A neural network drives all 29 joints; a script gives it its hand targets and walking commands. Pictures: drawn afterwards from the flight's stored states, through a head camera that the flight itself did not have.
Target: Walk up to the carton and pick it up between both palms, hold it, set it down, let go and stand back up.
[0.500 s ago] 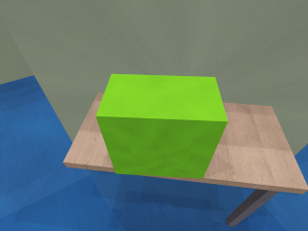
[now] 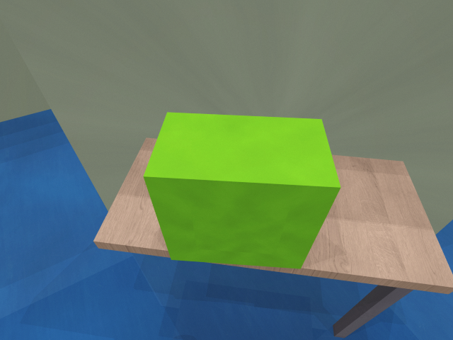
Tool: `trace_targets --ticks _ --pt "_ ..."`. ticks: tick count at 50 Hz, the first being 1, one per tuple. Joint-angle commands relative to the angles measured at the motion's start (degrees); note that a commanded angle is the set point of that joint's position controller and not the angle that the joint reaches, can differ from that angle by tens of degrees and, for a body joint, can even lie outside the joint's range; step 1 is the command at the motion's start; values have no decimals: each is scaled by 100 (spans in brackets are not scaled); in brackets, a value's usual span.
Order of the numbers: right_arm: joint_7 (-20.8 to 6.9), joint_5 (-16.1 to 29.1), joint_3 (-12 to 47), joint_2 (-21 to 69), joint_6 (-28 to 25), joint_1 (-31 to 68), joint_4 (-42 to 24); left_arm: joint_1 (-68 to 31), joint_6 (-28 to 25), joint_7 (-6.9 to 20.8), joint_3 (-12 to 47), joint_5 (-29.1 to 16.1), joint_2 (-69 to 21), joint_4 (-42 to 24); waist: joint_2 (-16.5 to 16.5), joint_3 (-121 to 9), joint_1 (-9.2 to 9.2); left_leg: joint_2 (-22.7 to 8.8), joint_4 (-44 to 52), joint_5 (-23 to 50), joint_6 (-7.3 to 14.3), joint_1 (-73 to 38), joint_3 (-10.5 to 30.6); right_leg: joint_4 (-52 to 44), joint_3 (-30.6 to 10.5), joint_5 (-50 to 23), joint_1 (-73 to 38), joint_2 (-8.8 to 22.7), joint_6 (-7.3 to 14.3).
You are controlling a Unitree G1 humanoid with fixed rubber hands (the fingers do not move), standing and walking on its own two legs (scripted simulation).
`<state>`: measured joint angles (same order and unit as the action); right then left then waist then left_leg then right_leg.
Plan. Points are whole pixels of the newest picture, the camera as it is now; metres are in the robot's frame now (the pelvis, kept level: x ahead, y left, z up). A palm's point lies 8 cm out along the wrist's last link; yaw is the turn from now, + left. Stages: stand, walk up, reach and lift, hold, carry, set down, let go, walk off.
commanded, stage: walk up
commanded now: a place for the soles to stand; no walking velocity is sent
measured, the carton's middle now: (238, 196) +0.40 -0.02 +0.02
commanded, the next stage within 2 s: reach and lift in 1.46 s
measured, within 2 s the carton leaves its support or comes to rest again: neither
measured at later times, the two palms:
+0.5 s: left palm out of the picture +0.05 +0.26 -0.14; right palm out of the picture +0.03 -0.24 -0.14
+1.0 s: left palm out of the picture +0.02 +0.25 -0.14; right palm out of the picture +0.03 -0.24 -0.14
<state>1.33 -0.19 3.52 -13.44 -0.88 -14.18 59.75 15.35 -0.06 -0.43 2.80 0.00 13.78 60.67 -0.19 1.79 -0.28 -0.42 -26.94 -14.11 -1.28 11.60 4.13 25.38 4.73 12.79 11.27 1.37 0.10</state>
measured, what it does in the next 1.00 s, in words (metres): stands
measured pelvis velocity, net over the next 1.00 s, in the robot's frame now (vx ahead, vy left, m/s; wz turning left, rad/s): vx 0.02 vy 0.01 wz -0.01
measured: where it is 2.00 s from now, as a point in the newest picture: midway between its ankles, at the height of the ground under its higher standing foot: outside the picture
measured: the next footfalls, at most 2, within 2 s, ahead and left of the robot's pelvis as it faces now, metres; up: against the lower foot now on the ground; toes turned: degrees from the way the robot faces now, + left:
none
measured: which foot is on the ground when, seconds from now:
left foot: down 0.00-1.00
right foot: down 0.00-1.00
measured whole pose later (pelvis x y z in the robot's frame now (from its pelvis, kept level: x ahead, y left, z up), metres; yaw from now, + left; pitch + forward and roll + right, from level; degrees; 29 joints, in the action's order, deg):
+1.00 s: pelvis +0.02 +0.01 +0.00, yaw -1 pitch -2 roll +0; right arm 1.4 -0.4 3.5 -13.4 -0.9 -15.7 62.3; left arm 17.1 -0.6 -1.1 3.2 0.9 13.2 61.9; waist -0.2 1.8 -0.5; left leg 0.1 -26.0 -15.7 -0.4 8.6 2.6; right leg 25.2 3.5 14.6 8.9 2.2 -1.0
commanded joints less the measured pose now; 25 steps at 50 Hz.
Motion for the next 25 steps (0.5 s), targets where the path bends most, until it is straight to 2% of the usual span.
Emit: trace_targets --ticks 1,2,3,4,5,6,7,8,9,11,13,14,15,16,17,18,19,20,22,23,24,25 --pt "22 -6 -138 -705 -50 -169 -174 131 -35 -38 -135 -13 740 -221 -309 439 -40 -456 588 201 374 569 408 -584 -612 242 -73 584 224" --pt "3 -86 -181 -715 -44 -326 -134 367 -86 -21 -133 85 704 -185 -46 118 -16 -373 510 -92 371 314 294 -704 -727 503 -109 630 264" --pt "7 -86 -181 -767 -35 -424 -101 370 -85 -17 -149 66 715 -220 12 103 -15 -319 475 -314 377 408 375 -808 -797 818 -161 607 293" --pt "-10 -43 -185 -707 -33 -515 -74 304 -88 -27 -141 86 784 -219 306 311 63 -336 507 -328 369 553 312 -886 -856 901 -202 638 292" --pt "-23 -22 -193 -748 -48 -449 -92 315 -95 -21 -138 49 806 -234 131 234 24 -273 467 -318 346 437 240 -864 -916 886 -68 660 268" --pt "-28 -74 -172 -671 -64 -479 -84 258 -102 -12 -177 97 851 -253 202 278 62 -333 539 -142 337 440 325 -804 -777 662 -184 670 248" --pt "-12 -82 -162 -650 -72 -527 -43 282 -111 -16 -181 75 813 -255 47 207 83 -361 530 162 324 357 232 -750 -770 399 -236 646 282" --pt "-13 -61 -157 -691 -92 -523 -16 371 -121 -14 -145 77 759 -243 -111 173 9 -363 511 269 344 256 320 -651 -717 139 -237 630 298" --pt "-6 -31 -174 -719 -96 -533 -23 305 -130 -11 -156 58 774 -242 -160 181 35 -391 550 269 336 397 349 -611 -618 76 -337 564 285" --pt "2 -49 -161 -762 -109 -443 -10 374 -142 -1 -147 78 702 -268 -13 167 24 -464 561 760 329 288 359 -431 -492 -444 -422 544 215" --pt "8 -76 -196 -760 -96 -396 -68 482 -155 -30 -107 120 610 -233 53 109 -29 -460 424 999 343 220 263 -398 -483 -734 -460 552 249" --pt "7 -46 -197 -761 -102 -436 -48 442 -147 -37 -120 130 666 -252 68 115 -2 -445 427 1091 353 215 344 -331 -430 -752 -421 538 236" --pt "-7 -34 -186 -743 -89 -545 -8 403 -139 -43 -137 73 677 -231 -170 142 18 -455 496 959 350 345 277 -382 -447 -521 -439 572 222" --pt "7 -64 -182 -686 -77 -526 30 415 -128 -45 -125 93 746 -241 -63 152 -62 -458 481 915 358 150 286 -412 -500 -506 -378 554 269" --pt "8 -32 -211 -789 -83 -531 -17 428 -139 -49 -104 72 617 -234 -234 136 28 -451 433 1127 338 102 279 -332 -558 -944 -410 568 280" --pt "23 -11 -205 -709 -75 -661 44 381 -144 -45 -129 83 705 -254 -223 37 81 -439 449 1303 333 146 272 -304 -478 -987 -527 597 288" --pt "19 -42 -198 -702 -82 -700 31 392 -134 -47 -149 84 762 -252 54 -68 31 -486 464 1219 349 127 308 -297 -411 -803 -654 531 266" --pt "19 -17 -187 -657 -76 -564 1 436 -130 -48 -77 108 607 -226 -125 -83 -51 -450 475 1161 367 -1 278 -255 -420 -811 -521 510 269" --pt "30 -32 -212 -762 -80 -532 -32 431 -125 -58 -111 106 701 -236 -138 -76 7 -456 433 1336 355 41 262 -245 -438 -992 -567 575 265" --pt "26 8 -178 -716 -83 -647 -53 388 -115 -58 -111 88 666 -224 -20 -91 102 -438 454 1254 322 85 270 -261 -447 -917 -578 565 258" --pt "22 -35 -179 -784 -76 -606 -34 429 -111 -62 -113 56 650 -194 -129 -22 6 -455 399 1401 322 -69 255 -247 -484 -1040 -504 551 268" --pt "26 -34 -205 -769 -68 -555 -65 486 -126 -63 -87 82 681 -196 100 42 36 -469 381 1538 357 -186 231 -231 -469 -1198 -327 535 251"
